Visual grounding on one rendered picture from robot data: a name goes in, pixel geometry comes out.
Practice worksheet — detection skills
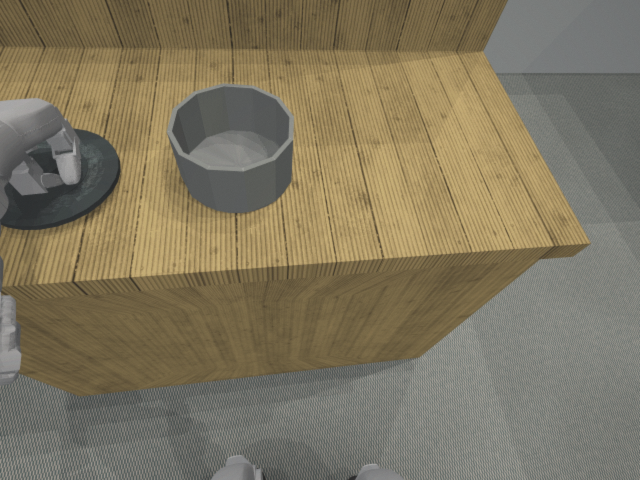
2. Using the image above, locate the table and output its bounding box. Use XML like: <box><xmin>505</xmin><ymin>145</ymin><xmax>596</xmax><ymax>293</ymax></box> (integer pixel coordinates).
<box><xmin>0</xmin><ymin>0</ymin><xmax>591</xmax><ymax>396</ymax></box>

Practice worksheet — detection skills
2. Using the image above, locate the left robot hand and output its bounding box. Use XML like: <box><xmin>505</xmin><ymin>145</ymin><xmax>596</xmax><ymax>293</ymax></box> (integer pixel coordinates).
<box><xmin>0</xmin><ymin>98</ymin><xmax>81</xmax><ymax>195</ymax></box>

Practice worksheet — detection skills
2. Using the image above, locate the knob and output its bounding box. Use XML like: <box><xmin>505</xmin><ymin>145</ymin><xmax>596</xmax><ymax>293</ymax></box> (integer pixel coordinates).
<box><xmin>28</xmin><ymin>148</ymin><xmax>61</xmax><ymax>175</ymax></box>

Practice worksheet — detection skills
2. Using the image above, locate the robot left shin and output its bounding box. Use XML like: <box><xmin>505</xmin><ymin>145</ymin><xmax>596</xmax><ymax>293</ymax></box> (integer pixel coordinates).
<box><xmin>225</xmin><ymin>455</ymin><xmax>253</xmax><ymax>466</ymax></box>

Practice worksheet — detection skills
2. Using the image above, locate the left robot forearm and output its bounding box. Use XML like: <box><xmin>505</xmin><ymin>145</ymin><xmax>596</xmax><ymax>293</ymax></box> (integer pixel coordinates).
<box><xmin>0</xmin><ymin>121</ymin><xmax>25</xmax><ymax>292</ymax></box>

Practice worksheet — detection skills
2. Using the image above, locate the pot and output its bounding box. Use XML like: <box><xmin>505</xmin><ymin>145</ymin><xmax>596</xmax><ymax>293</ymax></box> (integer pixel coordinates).
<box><xmin>167</xmin><ymin>83</ymin><xmax>294</xmax><ymax>213</ymax></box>

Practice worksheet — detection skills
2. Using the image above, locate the robot left upper arm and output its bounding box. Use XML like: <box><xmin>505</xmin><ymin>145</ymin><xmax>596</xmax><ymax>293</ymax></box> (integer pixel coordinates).
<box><xmin>0</xmin><ymin>292</ymin><xmax>21</xmax><ymax>386</ymax></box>

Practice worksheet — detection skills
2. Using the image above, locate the lid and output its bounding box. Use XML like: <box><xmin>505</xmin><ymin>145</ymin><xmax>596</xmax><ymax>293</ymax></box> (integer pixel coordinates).
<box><xmin>0</xmin><ymin>129</ymin><xmax>121</xmax><ymax>230</ymax></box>

